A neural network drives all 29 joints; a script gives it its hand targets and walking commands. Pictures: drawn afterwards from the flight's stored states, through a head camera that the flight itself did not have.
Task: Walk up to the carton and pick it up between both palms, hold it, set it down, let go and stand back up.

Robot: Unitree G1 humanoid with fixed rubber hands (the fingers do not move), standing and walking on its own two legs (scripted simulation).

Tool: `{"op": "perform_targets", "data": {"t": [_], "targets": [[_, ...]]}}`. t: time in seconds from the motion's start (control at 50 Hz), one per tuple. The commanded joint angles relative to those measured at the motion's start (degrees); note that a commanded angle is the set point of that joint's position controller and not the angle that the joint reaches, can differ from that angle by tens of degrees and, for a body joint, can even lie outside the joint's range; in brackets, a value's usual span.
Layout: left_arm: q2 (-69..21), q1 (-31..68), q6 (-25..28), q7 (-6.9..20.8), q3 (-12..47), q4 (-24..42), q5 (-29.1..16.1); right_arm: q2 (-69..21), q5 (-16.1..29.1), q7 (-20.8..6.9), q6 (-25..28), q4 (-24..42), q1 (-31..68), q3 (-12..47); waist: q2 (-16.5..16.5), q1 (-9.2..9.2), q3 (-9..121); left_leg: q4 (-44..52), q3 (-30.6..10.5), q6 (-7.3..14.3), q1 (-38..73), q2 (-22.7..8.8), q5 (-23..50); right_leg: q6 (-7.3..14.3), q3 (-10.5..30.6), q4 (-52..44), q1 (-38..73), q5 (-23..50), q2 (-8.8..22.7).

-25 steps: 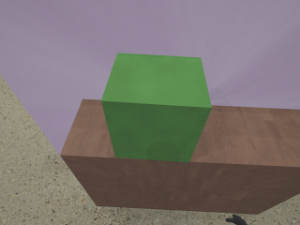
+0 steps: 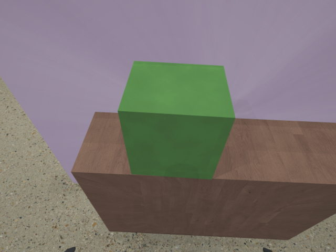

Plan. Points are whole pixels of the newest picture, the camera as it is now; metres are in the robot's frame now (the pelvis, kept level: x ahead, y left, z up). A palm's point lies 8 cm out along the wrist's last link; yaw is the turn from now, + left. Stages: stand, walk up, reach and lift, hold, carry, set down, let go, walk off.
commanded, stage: walk up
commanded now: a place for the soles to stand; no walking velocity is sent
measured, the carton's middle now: (174, 123) +0.47 -0.01 +0.03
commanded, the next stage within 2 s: reach and lift in 0.58 s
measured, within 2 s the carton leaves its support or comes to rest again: neither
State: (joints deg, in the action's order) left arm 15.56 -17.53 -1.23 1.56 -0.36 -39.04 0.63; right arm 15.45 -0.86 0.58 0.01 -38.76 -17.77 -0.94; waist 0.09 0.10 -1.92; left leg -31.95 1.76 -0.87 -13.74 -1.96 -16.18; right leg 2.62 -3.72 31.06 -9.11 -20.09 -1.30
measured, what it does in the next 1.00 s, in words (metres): stands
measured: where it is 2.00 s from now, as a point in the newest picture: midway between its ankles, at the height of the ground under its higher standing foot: outside the picture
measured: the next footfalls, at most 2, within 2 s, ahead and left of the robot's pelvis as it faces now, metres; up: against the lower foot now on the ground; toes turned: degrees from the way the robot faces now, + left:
none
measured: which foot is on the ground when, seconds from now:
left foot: down 0.00-1.00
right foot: down 0.00-1.00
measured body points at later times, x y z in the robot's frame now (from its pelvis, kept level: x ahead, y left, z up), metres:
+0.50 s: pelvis -0.01 +0.00 +0.00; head -0.01 +0.00 +0.45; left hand +0.06 +0.27 -0.12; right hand +0.08 -0.26 -0.11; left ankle +0.01 +0.13 -0.73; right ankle -0.03 -0.09 -0.73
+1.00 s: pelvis -0.01 +0.00 +0.01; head -0.02 +0.02 +0.46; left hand +0.16 +0.24 -0.09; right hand +0.14 -0.27 -0.06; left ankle +0.01 +0.13 -0.73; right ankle -0.03 -0.09 -0.73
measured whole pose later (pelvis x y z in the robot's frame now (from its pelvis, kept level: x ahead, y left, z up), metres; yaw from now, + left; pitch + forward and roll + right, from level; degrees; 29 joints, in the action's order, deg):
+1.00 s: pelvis -0.01 +0.00 +0.01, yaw -1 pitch -5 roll +1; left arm 13.0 -10.2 -15.7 0.0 -3.2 -28.7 1.2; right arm 14.1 1.3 -1.6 9.7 -42.3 -10.5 -1.8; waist -3.4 -0.9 -3.3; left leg -24.5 2.8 -1.3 -7.5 -2.0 -11.8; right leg 2.6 -2.5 25.7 -4.4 -16.3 -1.4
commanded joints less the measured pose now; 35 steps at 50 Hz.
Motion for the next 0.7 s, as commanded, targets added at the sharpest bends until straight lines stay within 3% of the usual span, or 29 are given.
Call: {"op": "perform_targets", "data": {"t": [0.0,0.24,0.56,0.58,0.6,0.62,0.66,0.68], "targets": [[7.7,-0.6,1.4,-0.3,-2.5,3.9,0.0,7.4,0.0,0.2,1.5,4.7,-0.3,-2.3,0.6,0.16,0.3,5.4,-5.7,4.0,0.7,-4.4,7.8,0.7,6.8,-6.6,-3.1,9.9,6.3],[7.3,-2.1,1.7,-0.5,-2.4,2.3,0.0,7.5,-0.2,0.2,1.7,4.1,-2.1,-2.2,0.1,0.05,-0.5,6.6,-6.3,3.9,-0.2,-4.2,4.5,0.7,7.3,-7.4,-4.2,7.1,6.4],[7.4,-3.3,1.7,-0.8,-2.2,1.1,0.0,7.2,-0.2,0.3,1.8,3.9,-2.9,-1.9,0.0,0.06,0.0,5.8,-6.2,3.8,0.4,-4.1,7.9,0.7,7.3,-6.9,-3.8,10.2,6.7],[12.5,31.4,-6.3,-2.1,-3.4,10.6,-2.2,0.3,-5.5,-1.1,8.5,-1.8,30.3,-6.6,0.0,-0.74,-1.0,-0.9,1.2,0.9,-6.9,-1.1,-3.7,0.4,2.1,-0.1,-18.7,-4.7,3.7],[9.9,26.1,-10.9,-3.7,-1.1,11.3,-2.1,2.4,-5.5,-2.7,9.5,-5.2,23.4,-6.9,0.0,-2.01,-6.8,-0.1,0.9,1.2,-6.5,-1.0,-9.3,0.5,1.4,-0.2,-19.9,-8.1,3.9],[9.3,24.2,-13.7,-3.7,-1.2,12.0,-1.7,3.4,-4.6,-3.5,9.3,-3.9,22.2,-7.1,-2.3,-2.28,-3.6,-1.2,0.7,1.4,-5.0,-1.2,-7.6,0.0,0.6,0.7,-18.7,-6.0,4.0],[7.7,18.7,-16.9,-3.1,-1.5,16.4,-1.1,4.6,-2.8,-3.5,9.4,-3.4,16.0,-6.7,-2.4,-1.92,4.1,-2.7,0.5,0.7,1.5,-1.0,-1.0,-0.6,0.9,0.5,-15.6,3.6,4.3],[7.1,14.9,-17.6,-2.7,-2.2,17.9,-0.3,5.8,-1.5,-3.4,10.1,-4.1,12.6,-6.7,-2.1,-2.09,8.9,-3.0,0.6,0.3,6.6,-0.7,5.8,-1.0,0.7,-0.2,-12.7,12.7,3.7]]}}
